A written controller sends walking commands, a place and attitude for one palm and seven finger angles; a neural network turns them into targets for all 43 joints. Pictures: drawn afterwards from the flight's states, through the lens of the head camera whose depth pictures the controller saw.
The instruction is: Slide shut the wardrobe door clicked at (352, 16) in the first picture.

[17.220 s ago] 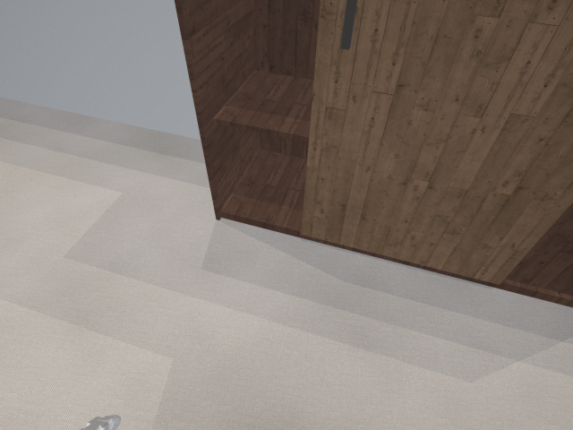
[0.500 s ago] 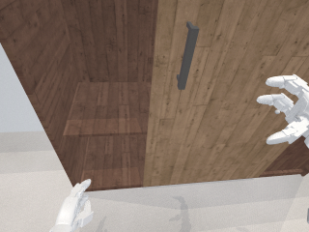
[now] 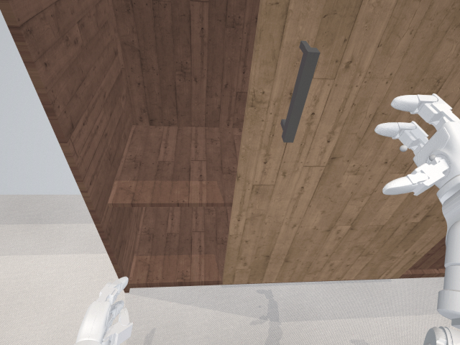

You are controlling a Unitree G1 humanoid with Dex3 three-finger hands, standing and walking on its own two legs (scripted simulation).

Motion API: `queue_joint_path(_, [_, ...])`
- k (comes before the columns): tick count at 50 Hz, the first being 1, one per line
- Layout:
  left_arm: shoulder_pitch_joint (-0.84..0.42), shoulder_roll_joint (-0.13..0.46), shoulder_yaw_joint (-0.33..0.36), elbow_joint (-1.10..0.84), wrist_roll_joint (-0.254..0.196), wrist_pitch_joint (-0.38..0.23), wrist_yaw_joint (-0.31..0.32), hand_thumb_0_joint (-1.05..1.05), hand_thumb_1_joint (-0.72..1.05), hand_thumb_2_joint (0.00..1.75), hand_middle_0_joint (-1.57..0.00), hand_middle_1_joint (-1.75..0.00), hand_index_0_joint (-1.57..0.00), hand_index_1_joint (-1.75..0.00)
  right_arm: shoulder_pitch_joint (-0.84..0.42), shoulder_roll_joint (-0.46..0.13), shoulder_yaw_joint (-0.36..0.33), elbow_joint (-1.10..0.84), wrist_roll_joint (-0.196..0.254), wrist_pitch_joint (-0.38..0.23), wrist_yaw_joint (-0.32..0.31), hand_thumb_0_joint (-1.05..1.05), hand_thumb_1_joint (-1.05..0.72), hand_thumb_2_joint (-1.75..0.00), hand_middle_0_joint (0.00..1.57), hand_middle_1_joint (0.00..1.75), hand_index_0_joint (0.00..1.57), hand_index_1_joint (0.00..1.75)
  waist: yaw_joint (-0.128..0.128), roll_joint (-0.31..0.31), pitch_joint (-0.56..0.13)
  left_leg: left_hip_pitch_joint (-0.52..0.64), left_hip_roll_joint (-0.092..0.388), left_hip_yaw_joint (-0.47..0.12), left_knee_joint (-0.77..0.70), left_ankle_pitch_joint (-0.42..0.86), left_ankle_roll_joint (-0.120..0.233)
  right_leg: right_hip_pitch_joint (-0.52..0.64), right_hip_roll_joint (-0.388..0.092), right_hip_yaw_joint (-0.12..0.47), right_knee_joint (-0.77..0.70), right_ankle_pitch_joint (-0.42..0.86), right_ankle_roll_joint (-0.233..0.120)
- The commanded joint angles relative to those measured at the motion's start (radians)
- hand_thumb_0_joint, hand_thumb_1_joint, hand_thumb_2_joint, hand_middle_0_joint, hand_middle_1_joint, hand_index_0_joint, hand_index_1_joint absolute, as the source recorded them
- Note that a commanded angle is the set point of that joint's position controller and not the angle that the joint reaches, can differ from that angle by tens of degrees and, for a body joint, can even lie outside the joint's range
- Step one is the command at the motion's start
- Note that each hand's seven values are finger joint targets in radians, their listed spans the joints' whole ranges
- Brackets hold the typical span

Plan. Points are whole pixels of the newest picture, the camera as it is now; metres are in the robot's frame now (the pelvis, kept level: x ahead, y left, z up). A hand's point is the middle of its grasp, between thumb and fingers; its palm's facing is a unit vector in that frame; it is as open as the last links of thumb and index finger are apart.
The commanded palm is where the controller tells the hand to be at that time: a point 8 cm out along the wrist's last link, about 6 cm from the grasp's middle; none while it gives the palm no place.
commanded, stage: move the hooked fingers beside the handle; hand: right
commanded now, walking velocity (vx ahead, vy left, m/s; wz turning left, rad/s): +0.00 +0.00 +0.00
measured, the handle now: (295, 94) +0.53 -0.10 +0.22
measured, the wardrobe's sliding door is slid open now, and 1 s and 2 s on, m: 0.40 0.40 0.40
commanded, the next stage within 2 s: feel for the door with the fingertips in 1.94 s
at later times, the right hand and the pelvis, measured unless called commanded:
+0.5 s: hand (358, 127) +0.43 -0.20 +0.22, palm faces -0.04 +1.00 -0.04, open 14.0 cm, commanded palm +0.41 -0.25 +0.22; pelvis +0.00 -0.01 +0.00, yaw +2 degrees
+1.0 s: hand (328, 100) +0.48 -0.15 +0.23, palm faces -0.06 +1.00 -0.01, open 14.0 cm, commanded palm +0.46 -0.22 +0.22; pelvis +0.00 -0.02 +0.00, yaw +3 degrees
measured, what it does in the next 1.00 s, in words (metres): stands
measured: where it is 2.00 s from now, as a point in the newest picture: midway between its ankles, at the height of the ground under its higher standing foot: outside the picture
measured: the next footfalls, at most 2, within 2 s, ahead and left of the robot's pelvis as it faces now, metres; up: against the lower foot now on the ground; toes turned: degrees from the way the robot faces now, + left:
none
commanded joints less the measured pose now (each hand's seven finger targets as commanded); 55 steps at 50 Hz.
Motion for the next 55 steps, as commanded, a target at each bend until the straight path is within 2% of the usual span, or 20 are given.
queue_joint_path(1, [-0.112, 0.119, 0.044, -0.144, -0.006, -0.046, 0.012, 0.0, 0.9, 0.9, -0.2, -0.3, -0.2, -0.3, -0.449, -0.269, -0.022, 0.019, -0.014, 0.019, -0.031, 0.0, 0.5, -0.3, 0.3, 1.2, 0.3, 1.2, 0.033, 0.001, -0.075, 0.005, 0.011, -0.016, -0.068, 0.205, 0.003, -0.04, 0.023, -0.014, -0.047, 0.201, -0.039])
queue_joint_path(4, [-0.111, 0.116, 0.049, -0.168, -0.005, -0.044, 0.009, 0.0, 0.9, 0.9, -0.2, -0.3, -0.2, -0.3, -0.523, -0.281, -0.007, -0.028, -0.027, 0.002, -0.031, 0.0, 0.5, -0.3, 0.3, 1.2, 0.3, 1.2, 0.037, 0.036, -0.193, 0.054, 0.01, -0.02, -0.051, 0.255, 0.004, -0.002, 0.023, -0.011, -0.027, 0.25, -0.045])
queue_joint_path(7, [-0.113, 0.103, 0.047, -0.185, 0.003, -0.057, 0.009, 0.0, 0.9, 0.9, -0.2, -0.3, -0.2, -0.3, -0.68, -0.285, -0.004, -0.134, -0.02, -0.078, -0.028, 0.0, 0.5, -0.3, 0.3, 1.2, 0.3, 1.2, 0.044, -0.01, -0.351, 0.114, 0.007, -0.023, -0.025, 0.334, 0.008, 0.08, 0.027, -0.007, -0.014, 0.319, -0.046])
queue_joint_path(8, [-0.108, 0.098, 0.043, -0.182, 0.005, -0.061, 0.009, 0.0, 0.9, 0.9, -0.2, -0.3, -0.2, -0.3, -0.709, -0.274, -0.001, -0.13, -0.012, -0.102, -0.029, 0.0, 0.5, -0.3, 0.3, 1.2, 0.3, 1.2, 0.047, 0.01, -0.363, 0.116, 0.004, -0.021, -0.022, 0.346, 0.008, 0.09, 0.028, -0.002, -0.012, 0.33, -0.047])
queue_joint_path(11, [-0.082, 0.102, 0.042, -0.147, 0.007, -0.06, 0.012, 0.0, 0.9, 0.9, -0.2, -0.3, -0.2, -0.3, -0.705, -0.27, -0.014, -0.011, -0.009, -0.128, -0.05, 0.0, 0.5, -0.3, 0.3, 1.2, 0.3, 1.2, 0.05, 0.032, -0.302, 0.093, 0.002, -0.022, -0.035, 0.314, 0.007, 0.054, 0.022, -0.005, -0.025, 0.294, -0.045])
queue_joint_path(13, [-0.068, 0.108, 0.043, -0.127, 0.005, -0.054, 0.011, 0.0, 0.9, 0.9, -0.2, -0.3, -0.2, -0.3, -0.67, -0.256, -0.005, 0.111, -0.025, -0.103, -0.067, 0.0, 0.5, -0.3, 0.3, 1.2, 0.3, 1.2, 0.047, 0.027, -0.215, 0.056, 0.004, -0.016, -0.041, 0.291, 0.011, 0.009, 0.017, -0.007, -0.038, 0.275, -0.039])
queue_joint_path(16, [-0.046, 0.119, 0.049, -0.118, 0.005, -0.038, 0.006, 0.0, 0.9, 0.9, -0.2, -0.3, -0.2, -0.3, -0.655, -0.255, 0.012, 0.215, -0.062, -0.061, -0.096, 0.0, 0.5, -0.3, 0.3, 1.2, 0.3, 1.2, 0.045, 0.032, -0.16, 0.039, 0.011, -0.015, -0.047, 0.262, 0.012, -0.044, 0.016, -0.012, -0.051, 0.253, -0.038])
queue_joint_path(21, [-0.016, 0.118, 0.064, -0.143, 0.011, -0.025, 0.002, 0.0, 0.9, 0.9, -0.2, -0.3, -0.2, -0.3, -0.742, -0.295, -0.017, 0.174, -0.071, -0.094, -0.109, 0.0, 0.5, -0.3, 0.3, 1.2, 0.3, 1.2, 0.05, 0.087, -0.293, 0.108, 0.008, -0.026, -0.032, 0.339, 0.009, -0.017, 0.012, -0.019, -0.037, 0.31, -0.046])
queue_joint_path(25, [0.006, 0.11, 0.068, -0.145, 0.022, -0.039, -0.001, 0.0, 0.9, 0.9, -0.2, -0.3, -0.2, -0.3, -0.88, -0.292, -0.007, 0.026, -0.069, -0.187, -0.11, 0.0, 0.5, -0.3, 0.3, 1.2, 0.3, 1.2, 0.062, -0.007, -0.424, 0.148, 0.002, -0.031, -0.016, 0.427, 0.014, 0.086, 0.009, -0.015, -0.022, 0.423, -0.043])
queue_joint_path(28, [0.034, 0.111, 0.07, -0.108, 0.02, -0.046, -0.003, 0.0, 0.9, 0.9, -0.2, -0.3, -0.2, -0.3, -0.876, -0.203, 0.053, 0.127, -0.07, -0.183, -0.114, 0.0, 0.5, -0.3, 0.3, 1.2, 0.3, 1.2, 0.081, -0.031, -0.338, 0.069, -0.008, -0.016, -0.029, 0.385, 0.018, 0.091, 0.001, -0.008, -0.027, 0.424, -0.032])
queue_joint_path(31, [0.065, 0.129, 0.075, -0.062, 0.012, -0.03, 0.0, 0.0, 0.9, 0.9, -0.2, -0.3, -0.2, -0.3, -0.837, -0.167, 0.077, 0.361, -0.076, -0.121, -0.128, 0.0, 0.5, -0.3, 0.3, 1.2, 0.3, 1.2, 0.097, 0.059, -0.157, -0.013, -0.01, -0.009, -0.057, 0.273, 0.015, -0.03, 0.001, -0.017, -0.051, 0.275, -0.038])
queue_joint_path(33, [0.083, 0.131, 0.078, -0.052, 0.015, -0.026, -0.003, 0.0, 0.9, 0.9, -0.2, -0.3, -0.2, -0.3, -0.868, -0.153, 0.093, 0.429, -0.098, -0.104, -0.146, 0.0, 0.5, -0.3, 0.3, 1.2, 0.3, 1.2, 0.099, 0.034, -0.136, -0.042, -0.005, -0.007, -0.055, 0.225, 0.019, -0.056, 0.003, -0.01, -0.057, 0.241, -0.034])
queue_joint_path(34, [0.091, 0.135, 0.081, -0.05, 0.019, -0.022, -0.005, 0.0, 0.9, 0.9, -0.2, -0.3, -0.2, -0.3, -0.881, -0.175, 0.078, 0.444, -0.114, -0.107, -0.158, 0.0, 0.5, -0.3, 0.3, 1.2, 0.3, 1.2, 0.093, 0.033, -0.155, -0.032, -0.004, -0.009, -0.054, 0.225, 0.022, -0.058, 0.006, -0.015, -0.052, 0.246, -0.035])
queue_joint_path(38, [0.116, 0.122, 0.088, -0.071, 0.033, -0.029, -0.01, 0.0, 0.9, 0.9, -0.2, -0.3, -0.2, -0.3, -1.017, -0.21, 0.054, 0.299, -0.123, -0.199, -0.183, 0.0, 0.5, -0.3, 0.3, 1.2, 0.3, 1.2, 0.097, 0.02, -0.382, 0.058, -0.005, -0.021, -0.017, 0.364, 0.021, 0.049, 0.002, -0.008, -0.022, 0.394, -0.034])
queue_joint_path(41, [0.139, 0.123, 0.09, -0.053, 0.039, -0.034, -0.008, 0.0, 0.9, 0.9, -0.2, -0.3, -0.2, -0.3, -1.108, -0.22, 0.046, 0.294, -0.113, -0.263, -0.189, 0.0, 0.5, -0.3, 0.3, 1.2, 0.3, 1.2, 0.115, 0.041, -0.428, 0.07, -0.011, -0.027, -0.011, 0.396, 0.014, 0.075, -0.006, -0.006, -0.015, 0.425, -0.032])
queue_joint_path(45, [0.162, 0.127, 0.086, -0.031, 0.04, -0.025, -0.014, 0.0, 0.9, 0.9, -0.2, -0.3, -0.2, -0.3, -1.023, -0.271, -0.009, 0.453, -0.144, -0.256, -0.206, 0.0, 0.5, -0.3, 0.3, 1.2, 0.3, 1.2, 0.094, 0.029, -0.339, 0.059, -0.009, -0.025, -0.014, 0.393, 0.019, 0.009, -0.003, -0.018, -0.025, 0.413, -0.032])
queue_joint_path(48, [0.183, 0.13, 0.088, -0.028, 0.036, -0.006, -0.023, 0.0, 0.9, 0.9, -0.2, -0.3, -0.2, -0.3, -0.937, -0.25, 0.011, 0.591, -0.177, -0.221, -0.207, 0.0, 0.5, -0.3, 0.3, 1.2, 0.3, 1.2, 0.095, 0.063, -0.231, 0.025, -0.007, -0.016, -0.018, 0.365, 0.021, -0.075, -0.002, -0.028, -0.038, 0.357, -0.034])
queue_joint_path(49, [0.184, 0.136, 0.093, -0.039, 0.039, 0.004, -0.026, 0.0, 0.9, 0.9, -0.2, -0.3, -0.2, -0.3, -0.875, -0.262, -0.008, 0.614, -0.181, -0.214, -0.204, 0.0, 0.5, -0.3, 0.3, 1.2, 0.3, 1.2, 0.073, 0.073, -0.242, 0.049, -0.006, -0.018, -0.019, 0.374, 0.023, -0.094, 0.001, -0.038, -0.038, 0.355, -0.037])
queue_joint_path(54, [0.167, 0.129, 0.104, -0.088, 0.038, 0.012, -0.027, 0.0, 0.9, 0.9, -0.2, -0.3, -0.2, -0.3, -0.94, -0.217, 0.035, 0.381, -0.143, -0.266, -0.165, 0.0, 0.5, -0.3, 0.3, 1.2, 0.3, 1.2, 0.086, 0.057, -0.384, 0.106, -0.009, -0.03, -0.006, 0.457, 0.02, -0.002, -0.007, -0.04, -0.019, 0.447, -0.043])
queue_joint_path(55, [0.163, 0.129, 0.108, -0.092, 0.039, 0.006, -0.027, 0.0, 0.9, 0.9, -0.2, -0.3, -0.2, -0.3, -0.976, -0.238, 0.009, 0.3, -0.127, -0.283, -0.162, 0.0, 0.5, -0.3, 0.3, 1.2, 0.3, 1.2, 0.087, 0.036, -0.426, 0.111, -0.012, -0.034, -0.007, 0.471, 0.017, 0.041, -0.009, -0.035, -0.014, 0.474, -0.043])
